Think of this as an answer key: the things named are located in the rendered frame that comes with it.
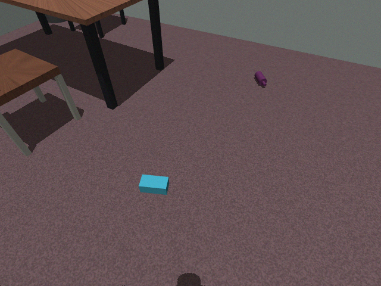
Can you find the table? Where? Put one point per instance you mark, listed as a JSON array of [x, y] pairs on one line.
[[86, 13]]

